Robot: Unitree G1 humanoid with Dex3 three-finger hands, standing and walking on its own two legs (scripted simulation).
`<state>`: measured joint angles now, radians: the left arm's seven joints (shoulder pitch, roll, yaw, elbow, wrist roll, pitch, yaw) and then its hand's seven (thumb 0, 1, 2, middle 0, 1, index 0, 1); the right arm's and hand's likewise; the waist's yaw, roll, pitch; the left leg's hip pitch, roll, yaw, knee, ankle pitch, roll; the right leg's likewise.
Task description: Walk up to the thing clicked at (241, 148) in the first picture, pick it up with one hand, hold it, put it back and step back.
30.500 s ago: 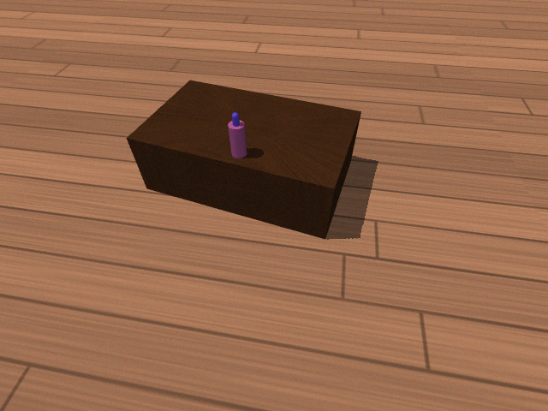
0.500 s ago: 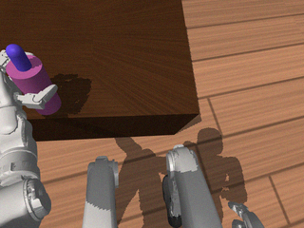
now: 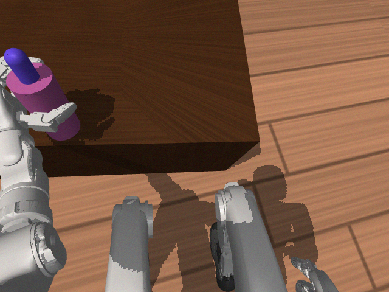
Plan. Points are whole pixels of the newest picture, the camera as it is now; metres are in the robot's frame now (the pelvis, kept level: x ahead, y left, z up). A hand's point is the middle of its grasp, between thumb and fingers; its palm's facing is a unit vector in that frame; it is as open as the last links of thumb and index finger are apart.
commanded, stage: open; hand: left
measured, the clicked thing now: (43, 96) +0.49 +0.24 +0.00
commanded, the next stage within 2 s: withdraw in 0.20 s
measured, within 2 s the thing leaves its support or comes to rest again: rests again in 0.60 s
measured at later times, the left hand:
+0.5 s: hand (27, 90) +0.50 +0.26 +0.01, palm faces +0.31 -0.95 -0.03, open 16.9 cm
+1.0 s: hand out of the picture +0.48 +0.36 +0.12, palm faces +0.39 -0.86 -0.33, open 17.3 cm
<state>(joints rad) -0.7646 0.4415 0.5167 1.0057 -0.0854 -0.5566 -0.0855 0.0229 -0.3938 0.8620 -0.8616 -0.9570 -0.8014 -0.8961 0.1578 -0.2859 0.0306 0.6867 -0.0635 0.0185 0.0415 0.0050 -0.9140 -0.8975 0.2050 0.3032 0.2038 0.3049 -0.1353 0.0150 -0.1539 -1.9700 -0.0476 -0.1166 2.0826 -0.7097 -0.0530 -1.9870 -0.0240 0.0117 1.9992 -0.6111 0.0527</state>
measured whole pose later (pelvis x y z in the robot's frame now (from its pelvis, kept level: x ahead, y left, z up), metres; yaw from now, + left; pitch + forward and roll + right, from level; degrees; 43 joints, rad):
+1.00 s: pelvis +0.02 +0.00 +0.13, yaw -1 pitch +30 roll -4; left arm -0.70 0.71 0.57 1.03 0.08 -0.12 -0.04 -0.01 -0.51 0.07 -0.07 -0.05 -0.08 -0.05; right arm 0.20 -0.28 0.04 0.62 0.02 0.10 -0.01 0.00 -0.89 -0.90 0.21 0.30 0.21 0.31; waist -0.13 0.02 -0.14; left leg -1.53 0.01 -0.11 1.63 -0.63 -0.03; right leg -1.54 -0.01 -0.01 1.54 -0.53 0.04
